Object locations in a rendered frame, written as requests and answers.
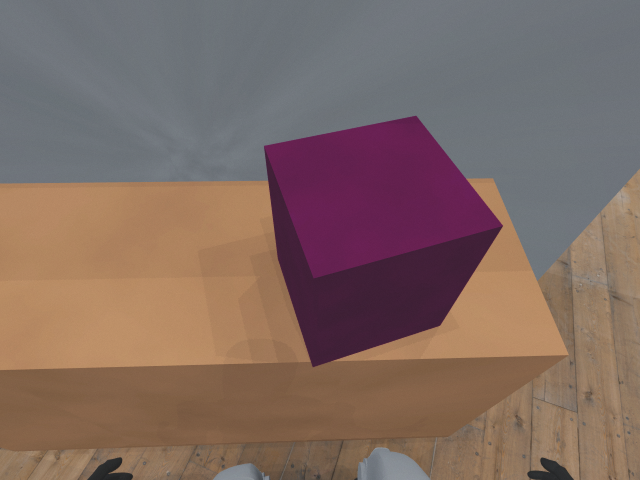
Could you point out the right robot hand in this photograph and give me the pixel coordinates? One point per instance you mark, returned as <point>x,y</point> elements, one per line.
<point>556,472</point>

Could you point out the left robot hand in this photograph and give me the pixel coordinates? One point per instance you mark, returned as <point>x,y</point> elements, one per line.
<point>101,473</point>

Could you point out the carton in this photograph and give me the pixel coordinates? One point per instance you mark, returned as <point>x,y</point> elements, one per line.
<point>377,234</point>

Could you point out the robot right thigh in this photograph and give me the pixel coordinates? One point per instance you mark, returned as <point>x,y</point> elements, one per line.
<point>387,465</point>

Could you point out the robot right shin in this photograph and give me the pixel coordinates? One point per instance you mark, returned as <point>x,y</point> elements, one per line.
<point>379,449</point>

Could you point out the pedestal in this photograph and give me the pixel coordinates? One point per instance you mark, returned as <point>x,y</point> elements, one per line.
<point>151,314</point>

